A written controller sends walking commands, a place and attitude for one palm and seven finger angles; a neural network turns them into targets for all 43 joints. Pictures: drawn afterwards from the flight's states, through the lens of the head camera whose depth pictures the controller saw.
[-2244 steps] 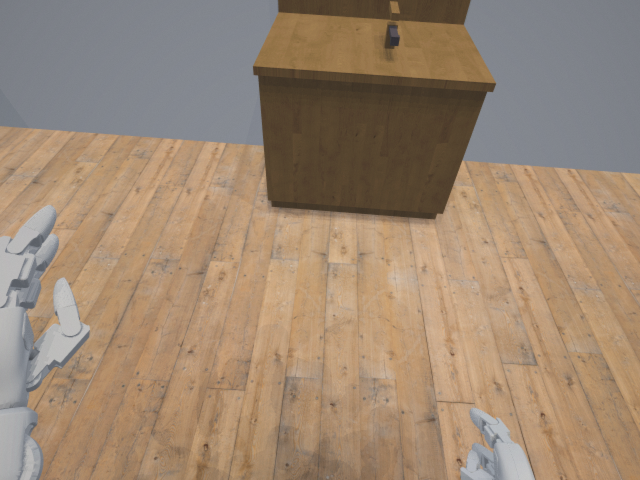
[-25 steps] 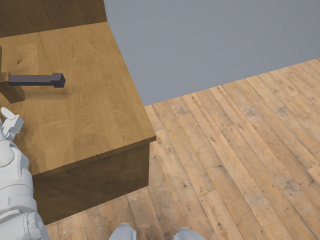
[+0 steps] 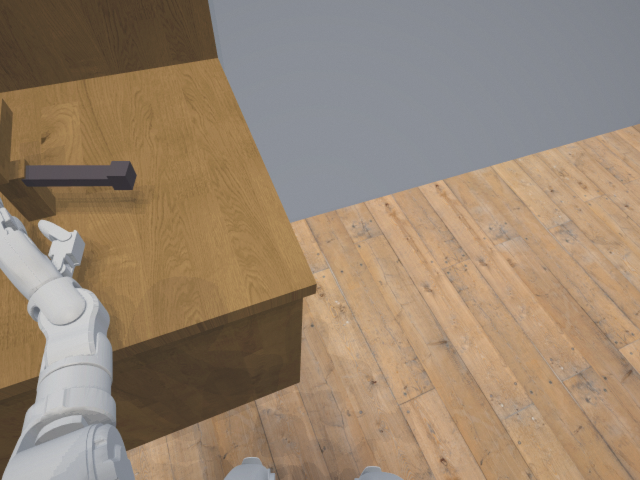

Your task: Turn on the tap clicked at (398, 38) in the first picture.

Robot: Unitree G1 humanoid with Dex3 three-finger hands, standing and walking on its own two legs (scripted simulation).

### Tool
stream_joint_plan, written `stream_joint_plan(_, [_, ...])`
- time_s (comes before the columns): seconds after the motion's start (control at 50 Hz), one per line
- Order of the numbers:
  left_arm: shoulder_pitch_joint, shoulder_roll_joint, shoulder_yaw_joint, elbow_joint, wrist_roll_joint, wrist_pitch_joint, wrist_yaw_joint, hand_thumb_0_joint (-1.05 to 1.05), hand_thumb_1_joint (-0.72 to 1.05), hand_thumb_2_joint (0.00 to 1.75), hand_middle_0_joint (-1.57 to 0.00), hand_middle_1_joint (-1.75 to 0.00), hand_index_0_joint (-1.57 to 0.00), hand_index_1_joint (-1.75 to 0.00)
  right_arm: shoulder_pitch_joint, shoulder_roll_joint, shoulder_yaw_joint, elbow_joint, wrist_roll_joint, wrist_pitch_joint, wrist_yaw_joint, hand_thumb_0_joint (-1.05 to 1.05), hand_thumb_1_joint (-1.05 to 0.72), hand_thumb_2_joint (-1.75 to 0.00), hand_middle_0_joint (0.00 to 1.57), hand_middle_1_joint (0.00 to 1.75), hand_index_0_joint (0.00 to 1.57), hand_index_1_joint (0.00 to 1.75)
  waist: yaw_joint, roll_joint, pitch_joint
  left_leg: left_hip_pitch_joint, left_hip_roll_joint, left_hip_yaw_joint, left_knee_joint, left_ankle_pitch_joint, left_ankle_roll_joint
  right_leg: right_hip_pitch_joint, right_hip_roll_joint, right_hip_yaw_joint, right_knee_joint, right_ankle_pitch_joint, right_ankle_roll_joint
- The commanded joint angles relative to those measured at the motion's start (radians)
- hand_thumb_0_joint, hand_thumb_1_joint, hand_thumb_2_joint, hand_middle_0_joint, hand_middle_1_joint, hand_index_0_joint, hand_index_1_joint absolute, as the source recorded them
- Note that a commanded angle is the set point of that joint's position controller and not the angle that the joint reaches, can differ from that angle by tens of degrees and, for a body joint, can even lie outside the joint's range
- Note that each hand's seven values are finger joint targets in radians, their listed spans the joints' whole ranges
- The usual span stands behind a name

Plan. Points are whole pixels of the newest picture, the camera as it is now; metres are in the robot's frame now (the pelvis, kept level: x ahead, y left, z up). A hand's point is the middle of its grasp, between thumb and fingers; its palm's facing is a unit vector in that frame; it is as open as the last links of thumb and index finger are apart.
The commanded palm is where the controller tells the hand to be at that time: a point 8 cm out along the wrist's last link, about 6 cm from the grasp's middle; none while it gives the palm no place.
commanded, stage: push the lever round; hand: left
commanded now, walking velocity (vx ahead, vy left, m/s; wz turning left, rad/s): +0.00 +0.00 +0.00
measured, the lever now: (122, 175) +0.50 +0.28 +0.06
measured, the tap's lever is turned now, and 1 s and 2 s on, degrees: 71 71 71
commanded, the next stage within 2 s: none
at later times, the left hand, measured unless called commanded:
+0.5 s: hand (103, 224) +0.42 +0.28 +0.06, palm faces +0.81 -0.58 -0.07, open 7.9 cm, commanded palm +0.37 +0.29 +0.06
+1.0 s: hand (121, 206) +0.44 +0.26 +0.06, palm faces +0.88 -0.47 -0.09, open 8.5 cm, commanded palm +0.41 +0.27 +0.06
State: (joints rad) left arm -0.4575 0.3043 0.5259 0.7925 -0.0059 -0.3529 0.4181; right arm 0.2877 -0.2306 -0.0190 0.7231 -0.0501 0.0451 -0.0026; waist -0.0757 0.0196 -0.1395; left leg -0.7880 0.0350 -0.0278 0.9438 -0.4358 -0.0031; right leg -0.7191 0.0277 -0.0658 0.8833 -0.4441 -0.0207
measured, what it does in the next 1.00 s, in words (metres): stands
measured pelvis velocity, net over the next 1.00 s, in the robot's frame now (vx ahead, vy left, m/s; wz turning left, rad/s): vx -0.02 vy -0.02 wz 0.03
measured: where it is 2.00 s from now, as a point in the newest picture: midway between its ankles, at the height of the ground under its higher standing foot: outside the picture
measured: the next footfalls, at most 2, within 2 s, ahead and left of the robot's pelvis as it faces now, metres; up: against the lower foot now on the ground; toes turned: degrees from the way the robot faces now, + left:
none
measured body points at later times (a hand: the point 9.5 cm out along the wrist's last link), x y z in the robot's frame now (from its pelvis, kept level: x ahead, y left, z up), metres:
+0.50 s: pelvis -0.01 -0.01 +0.00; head +0.06 +0.01 +0.44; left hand +0.37 +0.30 +0.06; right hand +0.05 -0.27 -0.13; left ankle +0.01 +0.12 -0.69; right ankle -0.01 -0.11 -0.69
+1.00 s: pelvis -0.02 -0.02 -0.01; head +0.06 +0.00 +0.44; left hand +0.39 +0.28 +0.07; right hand +0.00 -0.27 -0.13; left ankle +0.01 +0.12 -0.69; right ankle -0.01 -0.11 -0.69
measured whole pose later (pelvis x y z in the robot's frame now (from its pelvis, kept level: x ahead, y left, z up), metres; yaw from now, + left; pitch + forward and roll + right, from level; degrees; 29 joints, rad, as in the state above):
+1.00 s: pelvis -0.02 -0.02 -0.01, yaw +2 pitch +19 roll -2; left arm -0.84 0.31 0.56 1.19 0.18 -0.39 0.87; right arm 0.32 -0.22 -0.02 0.78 -0.11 0.06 0.04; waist -0.15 0.02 -0.16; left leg -0.89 0.03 -0.07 0.95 -0.39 -0.02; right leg -0.81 0.03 -0.10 0.91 -0.42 -0.04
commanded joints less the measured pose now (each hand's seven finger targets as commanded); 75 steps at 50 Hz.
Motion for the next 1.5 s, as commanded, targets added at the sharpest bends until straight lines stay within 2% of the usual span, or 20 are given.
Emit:
stream_joint_plan(0.0, [-0.351, 0.214, -0.031, -0.238, 0.033, -0.076, 0.053, 0.0, 0.9, 0.9, -0.15, -0.15, -0.15, -0.15, 0.052, -0.163, -0.056, -0.067, -0.002, -0.029, -0.01, 0.0, -0.9, -0.9, 0.2, 0.3, 0.2, 0.3, -0.006, 0.102, -0.33, 0.294, -0.018, -0.037, -0.098, 0.416, 0.007, 0.124, 0.012, 0.033, -0.09, 0.363, -0.004])
stream_joint_plan(0.06, [-0.38, 0.179, -0.056, -0.23, 0.046, -0.074, 0.089, 0.0, 0.9, 0.9, -0.15, -0.15, -0.15, -0.15, 0.048, -0.16, -0.058, -0.064, -0.008, -0.035, -0.006, 0.0, -0.9, -0.9, 0.2, 0.3, 0.2, 0.3, -0.011, 0.1, -0.345, 0.297, -0.021, -0.037, -0.096, 0.393, 0.006, 0.11, 0.013, 0.03, -0.09, 0.346, -0.004])
stream_joint_plan(0.1, [-0.385, 0.215, -0.019, -0.182, 0.062, -0.067, 0.114, 0.0, 0.9, 0.9, -0.15, -0.15, -0.15, -0.15, 0.048, -0.162, -0.055, -0.054, -0.009, -0.03, -0.009, 0.0, -0.9, -0.9, 0.2, 0.3, 0.2, 0.3, -0.007, 0.08, -0.312, 0.26, -0.024, -0.038, -0.103, 0.356, 0.008, 0.119, 0.009, 0.033, -0.095, 0.329, -0.006])
stream_joint_plan(0.2, [-0.446, 0.193, -0.03, -0.159, 0.093, -0.067, 0.17, 0.0, 0.9, 0.9, -0.15, -0.15, -0.15, -0.15, 0.047, -0.155, -0.054, -0.055, -0.017, -0.026, -0.004, 0.0, -0.9, -0.9, 0.2, 0.3, 0.2, 0.3, -0.007, 0.093, -0.336, 0.261, -0.029, -0.033, -0.102, 0.339, 0.011, 0.122, 0.005, 0.033, -0.097, 0.321, -0.006])
stream_joint_plan(0.26, [-0.447, 0.207, -0.013, -0.123, 0.104, -0.067, 0.196, 0.0, 0.9, 0.9, -0.15, -0.15, -0.15, -0.15, 0.051, -0.152, -0.056, -0.06, -0.024, -0.024, 0.001, 0.0, -0.9, -0.9, 0.2, 0.3, 0.2, 0.3, -0.005, 0.039, -0.359, 0.228, -0.034, -0.024, -0.092, 0.333, 0.018, 0.152, 0.004, 0.036, -0.095, 0.348, -0.001])
stream_joint_plan(0.3, [-0.475, 0.19, -0.025, -0.11, 0.118, -0.067, 0.208, 0.0, 0.9, 0.9, -0.15, -0.15, -0.15, -0.15, 0.052, -0.15, -0.055, -0.054, -0.024, -0.018, 0.004, 0.0, -0.9, -0.9, 0.2, 0.3, 0.2, 0.3, -0.015, 0.07, -0.342, 0.228, -0.034, -0.021, -0.091, 0.322, 0.019, 0.138, 0.001, 0.038, -0.099, 0.338, -0.001])
stream_joint_plan(0.38, [-0.537, 0.156, -0.055, -0.073, 0.125, -0.071, 0.234, 0.0, 0.9, 0.9, -0.15, -0.15, -0.15, -0.15, 0.048, -0.147, -0.054, -0.051, -0.026, -0.018, 0.009, 0.0, -0.9, -0.9, 0.2, 0.3, 0.2, 0.3, -0.032, 0.055, -0.325, 0.209, -0.037, -0.018, -0.09, 0.269, 0.024, 0.118, 0.002, 0.041, -0.112, 0.299, 0.001])
stream_joint_plan(0.66, [-0.723, 0.209, -0.027, 0.098, 0.184, -0.083, 0.328, 0.0, 0.9, 0.9, -0.15, -0.15, -0.15, -0.15, 0.091, -0.152, -0.056, -0.015, -0.05, -0.008, 0.019, 0.0, -0.9, -0.9, 0.2, 0.3, 0.2, 0.3, -0.064, 0.048, -0.363, 0.171, -0.04, -0.016, -0.084, 0.226, 0.034, 0.103, -0.002, 0.045, -0.122, 0.259, 0.007])
stream_joint_plan(0.7, [-0.748, 0.204, -0.03, 0.113, 0.195, -0.079, 0.337, 0.0, 0.9, 0.9, -0.15, -0.15, -0.15, -0.15, 0.095, -0.153, -0.055, -0.006, -0.05, -0.004, 0.021, 0.0, -0.9, -0.9, 0.2, 0.3, 0.2, 0.3, -0.073, 0.084, -0.346, 0.18, -0.036, -0.022, -0.087, 0.227, 0.03, 0.079, -0.003, 0.041, -0.12, 0.247, 0.004])
stream_joint_plan(0.78, [-0.783, 0.238, -0.009, 0.164, 0.202, -0.072, 0.362, 0.0, 0.9, 0.9, -0.15, -0.15, -0.15, -0.15, 0.104, -0.156, -0.054, -0.007, -0.055, -0.005, 0.024, 0.0, -0.9, -0.9, 0.2, 0.3, 0.2, 0.3, -0.081, 0.026, -0.351, 0.128, -0.039, -0.014, -0.084, 0.184, 0.04, 0.1, -0.005, 0.049, -0.134, 0.227, 0.011])
stream_joint_plan(0.9, [-0.847, 0.246, -0.012, 0.223, 0.223, -0.061, 0.391, 0.0, 0.9, 0.9, -0.15, -0.15, -0.15, -0.15, 0.115, -0.16, -0.052, 0.005, -0.059, -0.006, 0.031, 0.0, -0.9, -0.9, 0.2, 0.3, 0.2, 0.3, -0.105, 0.063, -0.323, 0.116, -0.035, -0.024, -0.091, 0.141, 0.041, 0.057, -0.004, 0.047, -0.146, 0.168, 0.01])
stream_joint_plan(1.06, [-0.962, 0.239, -0.055, 0.254, 0.244, -0.049, 0.423, 0.0, 0.9, 0.9, -0.15, -0.15, -0.15, -0.15, 0.139, -0.165, -0.049, 0.017, -0.067, -0.023, 0.036, 0.0, -0.9, -0.9, 0.2, 0.3, 0.2, 0.3, -0.137, 0.074, -0.368, 0.125, -0.032, -0.027, -0.094, 0.124, 0.045, 0.03, 0.0, 0.045, -0.155, 0.145, 0.011])
stream_joint_plan(1.12, [-0.977, 0.25, -0.051, 0.292, 0.252, -0.039, 0.434, 0.0, 0.9, 0.9, -0.15, -0.15, -0.15, -0.15, 0.147, -0.169, -0.047, 0.027, -0.069, -0.026, 0.04, 0.0, -0.9, -0.9, 0.2, 0.3, 0.2, 0.3, -0.146, 0.076, -0.344, 0.12, -0.029, -0.031, -0.098, 0.123, 0.045, 0.017, 0.0, 0.04, -0.157, 0.14, 0.01])
stream_joint_plan(1.18, [-0.981, 0.268, -0.052, 0.302, 0.262, -0.035, 0.435, 0.0, 0.9, 0.9, -0.15, -0.15, -0.15, -0.15, 0.155, -0.169, -0.047, 0.024, -0.072, -0.031, 0.04, 0.0, -0.9, -0.9, 0.2, 0.3, 0.2, 0.3, -0.149, 0.047, -0.364, 0.097, -0.032, -0.022, -0.088, 0.13, 0.051, 0.05, 0.0, 0.051, -0.168, 0.168, 0.015])
stream_joint_plan(1.26, [-1.011, 0.278, -0.06, 0.257, 0.273, -0.051, 0.429, 0.0, 0.9, 0.9, -0.15, -0.15, -0.15, -0.15, 0.166, -0.166, -0.049, 0.022, -0.073, -0.033, 0.039, 0.0, -0.9, -0.9, 0.2, 0.3, 0.2, 0.3, -0.148, 0.102, -0.406, 0.128, -0.033, -0.019, -0.081, 0.171, 0.049, 0.062, 0.001, 0.054, -0.16, 0.214, 0.014])
stream_joint_plan(1.32, [-0.999, 0.261, -0.08, 0.294, 0.275, -0.044, 0.422, 0.0, 0.9, 0.9, -0.15, -0.15, -0.15, -0.15, 0.163, -0.166, -0.045, 0.027, -0.069, -0.036, 0.04, 0.0, -0.9, -0.9, 0.2, 0.3, 0.2, 0.3, -0.161, 0.089, -0.347, 0.1, -0.031, -0.022, -0.088, 0.129, 0.052, 0.039, 0.004, 0.052, -0.169, 0.174, 0.014])
stream_joint_plan(1.36, [-1.007, 0.3, -0.064, 0.283, 0.269, -0.044, 0.421, 0.0, 0.9, 0.9, -0.15, -0.15, -0.15, -0.15, 0.161, -0.171, -0.046, 0.024, -0.066, -0.038, 0.036, 0.0, -0.9, -0.9, 0.2, 0.3, 0.2, 0.3, -0.162, 0.076, -0.363, 0.083, -0.032, -0.019, -0.084, 0.113, 0.056, 0.061, 0.0, 0.066, -0.179, 0.174, 0.018])
stream_joint_plan(1.42, [-1.041, 0.285, -0.086, 0.249, 0.266, -0.054, 0.415, 0.0, 0.9, 0.9, -0.15, -0.15, -0.15, -0.15, 0.167, -0.17, -0.045, 0.028, -0.066, -0.042, 0.035, 0.0, -0.9, -0.9, 0.2, 0.3, 0.2, 0.3, -0.167, 0.133, -0.382, 0.131, -0.03, -0.026, -0.09, 0.13, 0.051, 0.038, 0.004, 0.058, -0.171, 0.173, 0.012])
stream_joint_plan(1.44, [-1.039, 0.265, -0.102, 0.258, 0.263, -0.051, 0.413, 0.0, 0.9, 0.9, -0.15, -0.15, -0.15, -0.15, 0.164, -0.169, -0.043, 0.03, -0.067, -0.044, 0.036, 0.0, -0.9, -0.9, 0.2, 0.3, 0.2, 0.3, -0.173, 0.121, -0.37, 0.13, -0.03, -0.023, -0.088, 0.133, 0.053, 0.037, 0.005, 0.057, -0.175, 0.181, 0.014])
stream_joint_plan(1.48, [-1.019, 0.308, -0.071, 0.266, 0.26, -0.043, 0.411, 0.0, 0.9, 0.9, -0.15, -0.15, -0.15, -0.15, 0.167, -0.171, -0.041, 0.024, -0.066, -0.044, 0.034, 0.0, -0.9, -0.9, 0.2, 0.3, 0.2, 0.3, -0.164, 0.095, -0.388, 0.089, -0.034, -0.014, -0.074, 0.132, 0.056, 0.079, 0.0, 0.073, -0.176, 0.213, 0.02])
